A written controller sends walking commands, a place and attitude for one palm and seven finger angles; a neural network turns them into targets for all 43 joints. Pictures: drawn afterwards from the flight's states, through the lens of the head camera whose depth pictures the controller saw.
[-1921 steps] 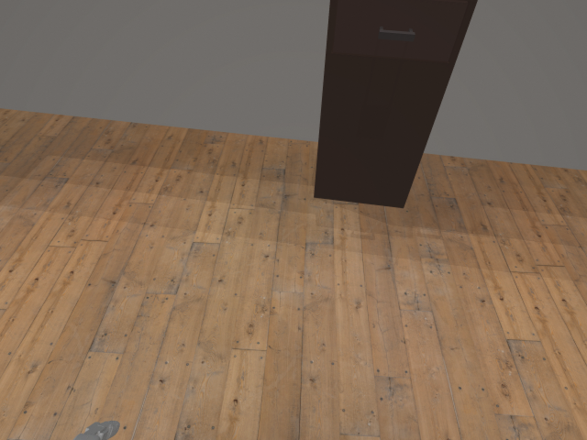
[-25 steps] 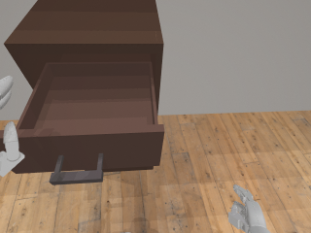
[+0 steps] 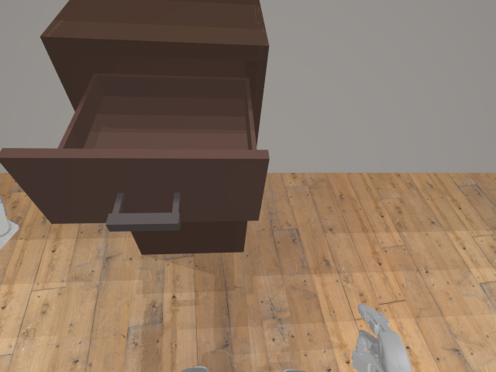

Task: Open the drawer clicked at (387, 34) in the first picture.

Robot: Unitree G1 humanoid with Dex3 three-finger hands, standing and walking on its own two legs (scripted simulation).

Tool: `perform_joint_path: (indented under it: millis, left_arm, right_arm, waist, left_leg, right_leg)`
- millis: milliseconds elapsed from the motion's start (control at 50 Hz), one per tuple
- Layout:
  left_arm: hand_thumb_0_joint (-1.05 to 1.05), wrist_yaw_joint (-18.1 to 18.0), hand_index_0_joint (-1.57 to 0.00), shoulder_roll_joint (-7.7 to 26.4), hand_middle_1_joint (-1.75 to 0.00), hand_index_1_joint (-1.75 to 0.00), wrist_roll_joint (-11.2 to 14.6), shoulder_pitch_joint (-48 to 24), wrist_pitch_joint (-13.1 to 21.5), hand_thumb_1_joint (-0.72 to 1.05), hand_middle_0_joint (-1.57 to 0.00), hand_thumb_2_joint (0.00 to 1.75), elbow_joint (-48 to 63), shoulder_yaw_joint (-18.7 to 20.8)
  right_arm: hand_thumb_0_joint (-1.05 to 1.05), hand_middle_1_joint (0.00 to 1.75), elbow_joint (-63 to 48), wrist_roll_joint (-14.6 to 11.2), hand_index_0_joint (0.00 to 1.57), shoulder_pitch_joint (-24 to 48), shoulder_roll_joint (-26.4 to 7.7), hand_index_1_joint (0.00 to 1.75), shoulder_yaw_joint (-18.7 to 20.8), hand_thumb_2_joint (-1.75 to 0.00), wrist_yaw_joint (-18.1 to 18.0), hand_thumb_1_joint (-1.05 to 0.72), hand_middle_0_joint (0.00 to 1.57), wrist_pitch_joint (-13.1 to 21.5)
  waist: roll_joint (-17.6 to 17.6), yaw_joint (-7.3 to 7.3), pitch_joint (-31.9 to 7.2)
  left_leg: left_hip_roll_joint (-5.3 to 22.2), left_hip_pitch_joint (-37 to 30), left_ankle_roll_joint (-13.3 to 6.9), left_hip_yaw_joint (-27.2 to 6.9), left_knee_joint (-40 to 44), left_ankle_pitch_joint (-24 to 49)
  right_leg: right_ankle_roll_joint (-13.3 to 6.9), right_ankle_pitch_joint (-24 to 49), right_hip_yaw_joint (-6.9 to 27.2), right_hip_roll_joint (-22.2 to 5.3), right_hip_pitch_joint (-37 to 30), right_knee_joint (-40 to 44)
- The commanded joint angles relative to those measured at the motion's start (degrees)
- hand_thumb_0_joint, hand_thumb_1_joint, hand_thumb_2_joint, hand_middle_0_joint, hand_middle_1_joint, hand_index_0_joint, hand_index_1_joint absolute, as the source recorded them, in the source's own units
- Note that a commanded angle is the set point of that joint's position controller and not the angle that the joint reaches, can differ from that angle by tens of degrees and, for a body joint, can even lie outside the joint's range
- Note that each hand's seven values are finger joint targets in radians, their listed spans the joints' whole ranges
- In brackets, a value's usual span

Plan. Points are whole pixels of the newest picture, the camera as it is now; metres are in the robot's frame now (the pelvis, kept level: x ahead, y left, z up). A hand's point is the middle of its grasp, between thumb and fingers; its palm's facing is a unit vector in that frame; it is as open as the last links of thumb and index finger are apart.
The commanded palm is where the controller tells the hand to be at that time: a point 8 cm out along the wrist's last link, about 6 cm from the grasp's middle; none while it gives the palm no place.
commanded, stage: step back with the hand held close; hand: left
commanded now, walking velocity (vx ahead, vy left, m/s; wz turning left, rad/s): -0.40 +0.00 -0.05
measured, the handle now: (146, 210) +0.35 +0.20 +0.05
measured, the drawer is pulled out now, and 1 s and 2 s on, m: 0.29 0.29 0.29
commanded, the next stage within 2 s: stop stepping back and stand still in 0.10 s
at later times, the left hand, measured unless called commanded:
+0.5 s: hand out of the picture +0.05 +0.22 +0.21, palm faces +0.47 -0.77 -0.42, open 7.4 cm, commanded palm -0.01 +0.25 +0.24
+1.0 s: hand out of the picture +0.01 +0.20 +0.21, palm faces +0.48 -0.77 -0.42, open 7.4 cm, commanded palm -0.06 +0.25 +0.24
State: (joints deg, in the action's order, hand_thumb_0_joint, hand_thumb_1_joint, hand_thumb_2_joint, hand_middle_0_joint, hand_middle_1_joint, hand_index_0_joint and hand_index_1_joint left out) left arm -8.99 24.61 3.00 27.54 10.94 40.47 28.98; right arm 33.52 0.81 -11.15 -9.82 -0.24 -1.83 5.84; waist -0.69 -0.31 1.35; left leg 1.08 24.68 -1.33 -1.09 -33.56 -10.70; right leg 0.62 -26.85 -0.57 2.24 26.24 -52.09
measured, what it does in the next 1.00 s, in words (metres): walks backwards: right foot, then left foot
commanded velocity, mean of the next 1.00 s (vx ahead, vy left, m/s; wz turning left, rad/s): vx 0.07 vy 0.04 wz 0.00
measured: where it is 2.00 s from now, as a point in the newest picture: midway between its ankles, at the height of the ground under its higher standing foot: outside the picture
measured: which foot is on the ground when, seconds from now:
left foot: down 0.00-0.18, up 0.20-0.40, down 0.42-1.00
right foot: up 0.00-0.12, down 0.14-1.00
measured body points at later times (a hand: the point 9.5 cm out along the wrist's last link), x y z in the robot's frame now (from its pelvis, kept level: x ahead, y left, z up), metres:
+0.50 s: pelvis -0.13 -0.03 +0.01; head -0.14 -0.02 +0.46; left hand +0.02 +0.26 +0.24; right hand +0.03 -0.29 -0.07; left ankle -0.14 +0.09 -0.73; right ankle -0.10 -0.13 -0.73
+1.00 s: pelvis -0.17 -0.04 +0.00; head -0.18 -0.03 +0.45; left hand -0.02 +0.24 +0.23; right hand -0.01 -0.28 -0.08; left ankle -0.17 +0.08 -0.73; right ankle -0.10 -0.13 -0.73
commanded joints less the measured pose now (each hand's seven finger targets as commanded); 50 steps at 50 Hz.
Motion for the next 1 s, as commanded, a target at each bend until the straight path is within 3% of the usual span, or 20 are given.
perform_joint_path:
  millis: [0, 120, 140, 160, 180, 200, 280, 340, 400, 440, 560, 620, 660, 720, 780, 820, 880, 920, 940, 980]
  left_arm:
    - [0.00, -0.17, -0.20, 7.91, -0.30, -0.30, 0.48, 3.39, 3.98, 0.90, -0.20, 0.90, 18.32, 3.37]
    - [0.00, 0.93, -0.20, 11.88, -0.30, -0.30, 2.03, 3.38, 4.42, 0.90, -0.20, 0.90, 15.16, 8.08]
    - [0.00, 1.15, -0.20, 13.14, -0.30, -0.30, 1.91, 3.33, 4.93, 0.90, -0.20, 0.90, 13.94, 8.93]
    - [0.00, 0.84, -0.20, 15.83, -0.30, -0.30, 1.71, 4.14, 5.33, 0.90, -0.20, 0.90, 12.66, 10.53]
    - [0.00, 0.74, -0.20, 12.55, -0.30, -0.30, 2.19, 4.04, 5.00, 0.90, -0.20, 0.90, 11.46, 6.79]
    - [0.00, 0.18, -0.20, 12.77, -0.30, -0.30, 2.00, 5.59, 4.42, 0.90, -0.20, 0.90, 10.71, 7.87]
    - [0.00, -0.85, -0.20, 10.66, -0.30, -0.30, 0.72, 9.53, 1.68, 0.90, -0.20, 0.90, 6.53, 8.48]
    - [0.00, -1.81, -0.20, 8.97, -0.30, -0.30, 0.44, 5.67, 1.62, 0.90, -0.20, 0.90, 5.63, 4.93]
    - [0.00, -1.79, -0.20, 8.32, -0.30, -0.30, -0.02, 2.21, 2.66, 0.90, -0.20, 0.90, 7.82, 1.97]
    - [0.00, -1.57, -0.20, 10.15, -0.30, -0.30, -0.66, 2.70, 2.93, 0.90, -0.20, 0.90, 8.33, 3.21]
    - [0.00, -2.26, -0.20, 8.36, -0.30, -0.30, -2.08, -3.45, 3.14, 0.90, -0.20, 0.90, 11.75, 0.53]
    - [0.00, -2.15, -0.20, 7.40, -0.30, -0.30, -2.47, -3.99, 2.43, 0.90, -0.20, 0.90, 6.53, 0.58]
    - [0.00, -1.98, -0.20, 8.78, -0.30, -0.30, -1.96, -3.78, 2.21, 0.90, -0.20, 0.90, 4.45, 2.06]
    - [0.00, -1.23, -0.20, 7.60, -0.30, -0.30, -1.69, -2.50, 2.05, 0.90, -0.20, 0.90, 1.65, 1.18]
    - [0.00, -0.81, -0.20, 8.22, -0.30, -0.30, -1.50, -4.84, 2.57, 0.90, -0.20, 0.90, 3.78, 0.21]
    - [0.00, -0.37, -0.20, 8.35, -0.30, -0.30, -1.44, -4.89, 3.68, 0.90, -0.20, 0.90, 2.95, 1.02]
    - [0.00, -0.94, -0.20, 9.15, -0.30, -0.30, -1.77, -2.51, 3.89, 0.90, -0.20, 0.90, 5.44, 1.63]
    - [0.00, -1.67, -0.20, 8.78, -0.30, -0.30, -1.66, -0.84, 4.15, 0.90, -0.20, 0.90, 7.97, 1.54]
    - [0.00, -1.91, -0.20, 8.87, -0.30, -0.30, -1.53, -0.30, 4.46, 0.90, -0.20, 0.90, 9.15, 1.68]
    - [0.00, -2.32, -0.20, 8.56, -0.30, -0.30, -1.52, -0.68, 5.54, 0.90, -0.20, 0.90, 13.62, 2.02]
  right_arm:
    - [0.00, 0.30, -8.06, -0.47, 0.20, 4.46, -9.06, 0.30, 3.37, -0.90, 1.10, -0.90, 0.20, 3.61]
    - [0.00, 0.30, -7.44, -0.71, 0.20, 7.38, -9.24, 0.30, 2.46, -0.90, 0.67, -0.90, 0.20, 3.33]
    - [0.00, 0.30, -7.63, -1.03, 0.20, 7.25, -8.54, 0.30, 2.46, -0.90, 0.60, -0.90, 0.20, 2.83]
    - [0.00, 0.30, -7.48, -1.21, 0.20, 6.73, -7.60, 0.30, 2.55, -0.90, 0.32, -0.90, 0.20, 2.22]
    - [0.00, 0.30, -7.51, -2.78, 0.20, 7.30, -7.83, 0.30, 3.47, -0.90, -0.10, -0.90, 0.20, 1.96]
    - [0.00, 0.30, -7.62, -3.31, 0.20, 7.67, -8.42, 0.30, 3.94, -0.90, -0.27, -0.90, 0.20, 1.78]
    - [0.00, 0.30, -9.84, -2.14, 0.20, 8.25, -5.66, 0.30, 1.64, -0.90, -1.64, -0.90, 0.20, -0.94]
    - [0.00, 0.30, -8.41, -1.68, 0.20, 5.38, -7.79, 0.30, 1.92, -0.90, -2.41, -0.90, 0.20, 0.85]
    - [0.00, 0.30, -8.77, -1.45, 0.20, 4.90, -10.52, 0.30, 2.99, -0.90, -2.22, -0.90, 0.20, 2.68]
    - [0.00, 0.30, -8.45, -1.60, 0.20, 3.56, -10.07, 0.30, 2.86, -0.90, -1.68, -0.90, 0.20, 2.77]
    - [0.00, 0.30, -8.70, -1.22, 0.20, 4.59, -10.34, 0.30, 2.53, -0.90, -1.61, -0.90, 0.20, 3.71]
    - [0.00, 0.30, -7.80, -1.32, 0.20, 3.77, -9.70, 0.30, 2.44, -0.90, -1.37, -0.90, 0.20, 3.73]
    - [0.00, 0.30, -7.40, -1.28, 0.20, 3.73, -9.21, 0.30, 2.52, -0.90, -1.50, -0.90, 0.20, 3.33]
    - [0.00, 0.30, -7.41, -1.10, 0.20, 4.46, -8.95, 0.30, 2.61, -0.90, -1.45, -0.90, 0.20, 2.27]
    - [0.00, 0.30, -6.68, -0.97, 0.20, 5.15, -8.76, 0.30, 2.98, -0.90, -1.02, -0.90, 0.20, 1.12]
    - [0.00, 0.30, -5.71, -0.30, 0.20, 3.94, -8.60, 0.30, 2.60, -0.90, -0.68, -0.90, 0.20, 1.21]
    - [0.00, 0.30, -7.18, -0.43, 0.20, 4.86, -7.01, 0.30, 1.75, -0.90, -1.41, -0.90, 0.20, 0.68]
    - [0.00, 0.30, -7.18, -0.22, 0.20, 3.83, -7.36, 0.30, 1.64, -0.90, -1.86, -0.90, 0.20, 1.37]
    - [0.00, 0.30, -7.21, -0.03, 0.20, 3.17, -7.91, 0.30, 1.78, -0.90, -1.92, -0.90, 0.20, 1.77]
    - [0.00, 0.30, -8.24, 0.11, 0.20, 3.13, -9.63, 0.30, 2.42, -0.90, -1.42, -0.90, 0.20, 2.75]
  waist:
    - [13.29, 0.87, -14.94]
    - [10.62, 1.16, -12.01]
    - [4.19, 0.67, -11.25]
    - [-4.85, -0.07, -11.85]
    - [-11.14, 0.65, -12.85]
    - [-10.13, 0.81, -12.73]
    - [-5.54, -0.70, -11.52]
    - [-4.99, -1.08, -6.98]
    - [2.31, -0.14, -4.53]
    - [4.43, -0.93, -6.86]
    - [10.35, -0.57, 0.19]
    - [13.53, -0.57, 1.21]
    - [9.89, -0.44, -0.43]
    - [3.31, -0.44, 0.46]
    - [-12.44, -0.36, 0.01]
    - [-7.78, -1.41, -3.24]
    - [-7.83, -0.55, -4.56]
    - [-2.67, -0.81, -4.46]
    - [2.16, -0.80, -3.90]
    - [15.72, 0.17, -3.62]
  left_leg:
    - [13.34, -12.74, -5.66, -9.87, 8.37, 28.82]
    - [10.39, -4.32, -1.98, -7.99, 8.09, 6.71]
    - [5.95, -3.29, 0.61, -3.41, 3.03, -1.58]
    - [0.57, -3.67, 3.39, 1.92, -6.98, -8.37]
    - [-3.26, 0.10, 4.09, 0.56, -22.27, -15.62]
    - [-2.34, 1.26, 3.36, -3.18, -31.64, -17.26]
    - [0.18, -2.17, 2.05, -0.13, -10.93, -10.90]
    - [-0.58, -10.37, 0.30, 2.03, 8.39, -7.74]
    - [4.83, -9.46, -2.14, -3.90, 13.77, -3.27]
    - [4.38, -9.48, -2.18, -3.25, 11.03, 1.14]
    - [6.41, 2.12, -3.62, -7.71, 20.08, -31.63]
    - [9.02, 6.90, -4.55, -9.94, 21.35, -32.25]
    - [8.35, 5.73, -4.06, -8.27, 18.18, -29.12]
    - [2.72, 6.88, -2.43, -2.75, 8.74, -28.53]
    - [-1.96, 3.19, -0.09, 2.30, -22.44, -16.24]
    - [0.33, 2.35, 0.07, -0.38, -23.16, -12.86]
    - [0.71, -8.78, -0.74, 2.98, -5.25, -13.03]
    - [-0.79, -13.81, -1.10, 4.75, 7.10, -11.24]
    - [0.19, -14.01, -1.51, 2.87, 11.83, -11.97]
    - [11.38, -12.41, -5.18, -13.23, 19.20, -14.54]
  right_leg:
    - [0.50, 2.22, -0.36, -0.40, -4.95, 6.42]
    - [-0.61, 14.87, -1.24, -1.33, -15.81, 29.43]
    - [-2.56, 20.79, 1.93, -5.72, -14.23, 33.20]
    - [-5.94, 28.87, 10.96, -15.06, -9.86, 36.06]
    - [-9.26, 40.95, 15.69, -21.83, -10.06, 35.12]
    - [-9.99, 44.19, 13.83, -22.96, -8.73, 33.17]
    - [-6.93, 33.20, 6.39, -14.96, -12.95, 29.09]
    - [-4.06, 13.25, 8.03, -12.90, -9.72, 32.47]
    - [-1.03, 14.81, 6.65, -7.92, -14.03, 30.12]
    - [-0.99, 19.71, 4.98, -7.22, -16.11, 28.23]
    - [-0.98, -0.76, 1.33, -2.91, -13.90, 25.22]
    - [-0.72, 6.16, -2.94, -0.79, -16.51, 16.44]
    - [-0.78, 6.17, -2.52, -1.24, -17.10, 18.28]
    - [-2.93, -4.93, 5.40, -4.32, -14.20, 28.55]
    - [-10.55, -18.57, 28.81, -20.44, -4.62, 45.25]
    - [-10.26, -10.41, 23.45, -19.91, -6.13, 42.65]
    - [-7.66, -10.45, 12.84, -16.09, -2.29, 40.79]
    - [-5.90, -8.90, 10.02, -12.93, -3.78, 38.14]
    - [-4.78, -6.45, 8.72, -10.67, -5.11, 34.51]
    - [-1.66, 6.04, 1.69, -3.29, -5.05, 18.99]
